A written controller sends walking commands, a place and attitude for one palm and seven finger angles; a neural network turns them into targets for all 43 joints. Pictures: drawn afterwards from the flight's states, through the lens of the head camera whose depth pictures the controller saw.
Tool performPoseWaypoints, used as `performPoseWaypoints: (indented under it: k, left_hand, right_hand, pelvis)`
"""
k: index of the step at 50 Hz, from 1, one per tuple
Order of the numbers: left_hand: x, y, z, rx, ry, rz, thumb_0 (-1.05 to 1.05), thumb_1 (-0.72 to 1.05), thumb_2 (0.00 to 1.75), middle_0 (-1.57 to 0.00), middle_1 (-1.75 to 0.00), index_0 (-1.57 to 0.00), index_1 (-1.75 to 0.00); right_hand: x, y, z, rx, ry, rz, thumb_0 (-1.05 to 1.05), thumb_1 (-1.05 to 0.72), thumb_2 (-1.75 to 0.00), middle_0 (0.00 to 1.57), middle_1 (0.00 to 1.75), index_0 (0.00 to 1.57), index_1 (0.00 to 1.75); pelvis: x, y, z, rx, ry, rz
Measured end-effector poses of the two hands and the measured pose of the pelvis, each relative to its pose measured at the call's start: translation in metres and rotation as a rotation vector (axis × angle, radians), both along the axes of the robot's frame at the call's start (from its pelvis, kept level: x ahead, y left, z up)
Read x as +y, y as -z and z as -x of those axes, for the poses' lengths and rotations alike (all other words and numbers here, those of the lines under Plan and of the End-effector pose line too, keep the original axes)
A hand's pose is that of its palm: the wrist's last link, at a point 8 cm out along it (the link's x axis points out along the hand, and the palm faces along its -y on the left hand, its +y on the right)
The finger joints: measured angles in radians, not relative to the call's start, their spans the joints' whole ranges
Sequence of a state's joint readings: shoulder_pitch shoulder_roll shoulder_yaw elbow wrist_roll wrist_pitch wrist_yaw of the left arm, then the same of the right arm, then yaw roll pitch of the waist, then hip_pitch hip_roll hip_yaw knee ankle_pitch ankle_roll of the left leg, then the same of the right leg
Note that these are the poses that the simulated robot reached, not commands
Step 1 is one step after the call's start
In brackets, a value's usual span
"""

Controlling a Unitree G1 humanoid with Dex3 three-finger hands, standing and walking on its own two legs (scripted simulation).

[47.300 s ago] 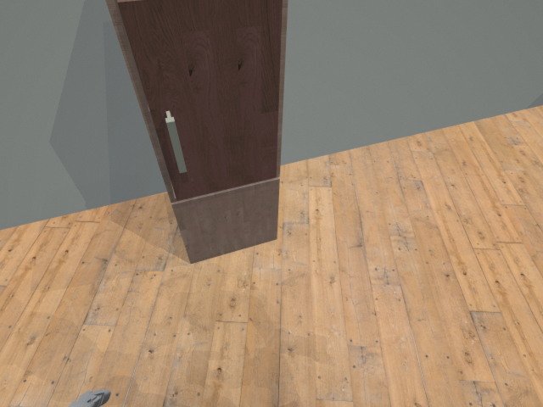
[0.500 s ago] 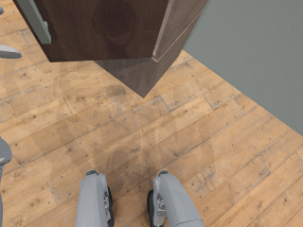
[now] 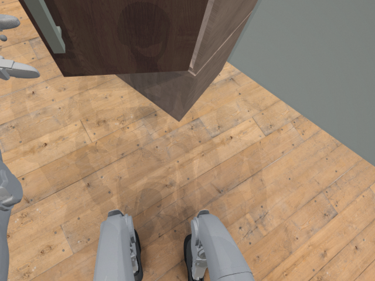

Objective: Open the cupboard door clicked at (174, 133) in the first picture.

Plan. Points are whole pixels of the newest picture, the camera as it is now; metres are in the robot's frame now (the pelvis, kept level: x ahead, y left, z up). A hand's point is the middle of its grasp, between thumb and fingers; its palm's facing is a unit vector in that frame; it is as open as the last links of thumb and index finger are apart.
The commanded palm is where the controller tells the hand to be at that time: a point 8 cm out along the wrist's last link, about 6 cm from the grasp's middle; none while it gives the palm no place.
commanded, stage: move the hooked fingers beside the handle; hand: left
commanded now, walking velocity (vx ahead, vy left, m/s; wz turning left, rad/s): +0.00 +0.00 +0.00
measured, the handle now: (41, 5) +0.61 +0.23 +0.07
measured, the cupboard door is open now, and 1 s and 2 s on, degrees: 46 46 46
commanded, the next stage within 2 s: slide the fingers in behind the handle in 0.34 s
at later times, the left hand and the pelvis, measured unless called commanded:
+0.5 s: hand out of the picture +0.54 +0.30 +0.06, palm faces +0.13 -0.99 -0.03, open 14.0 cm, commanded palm +0.53 +0.30 +0.05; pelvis +0.00 -0.01 -0.01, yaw -1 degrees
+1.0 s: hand (22, 35) +0.55 +0.26 +0.06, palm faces +0.12 -0.99 -0.03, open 14.0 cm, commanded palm +0.53 +0.27 +0.05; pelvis +0.00 +0.00 +0.00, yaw +0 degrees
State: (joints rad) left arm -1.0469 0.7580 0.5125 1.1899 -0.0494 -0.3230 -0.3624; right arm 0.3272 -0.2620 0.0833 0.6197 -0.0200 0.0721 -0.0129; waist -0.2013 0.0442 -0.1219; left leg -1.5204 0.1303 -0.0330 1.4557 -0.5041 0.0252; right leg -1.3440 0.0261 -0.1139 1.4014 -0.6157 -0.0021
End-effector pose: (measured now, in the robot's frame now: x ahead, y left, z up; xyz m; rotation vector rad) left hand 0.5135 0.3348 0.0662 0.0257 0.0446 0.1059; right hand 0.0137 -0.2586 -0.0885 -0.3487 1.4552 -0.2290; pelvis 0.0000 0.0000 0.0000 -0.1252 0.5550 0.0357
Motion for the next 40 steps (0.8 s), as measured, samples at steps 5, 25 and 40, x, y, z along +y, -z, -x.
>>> performPoseWaypoints:
  k: [5,25,40]
  left_hand:
    - [-0.005,0.000,-0.006,-0.014,-0.011,0.003,-0.01,-0.50,0.30,-0.30,-1.20,-0.30,-1.20]
    - [0.015,0.000,0.005,-0.034,-0.029,-0.008,-0.01,-0.50,0.30,-0.30,-1.20,-0.30,-1.20]
    - [-0.021,0.009,-0.007,-0.025,0.008,0.013,-0.01,-0.50,0.30,-0.30,-1.20,-0.30,-1.20]
  right_hand:
    - [-0.005,0.000,0.002,-0.019,0.003,0.017,0.00,-0.91,-0.90,0.20,0.30,0.21,0.30]
    - [-0.012,0.004,0.001,0.006,0.002,0.024,0.00,-0.91,-0.90,0.20,0.30,0.20,0.30]
    - [-0.006,-0.001,-0.012,-0.050,-0.011,0.024,0.00,-0.91,-0.90,0.20,0.30,0.20,0.30]
  pelvis:
    - [-0.002,0.003,0.001,0.003,0.003,0.001]
    - [-0.006,0.007,0.001,0.008,0.007,0.003]
    - [0.001,0.003,-0.001,0.004,0.004,0.004]
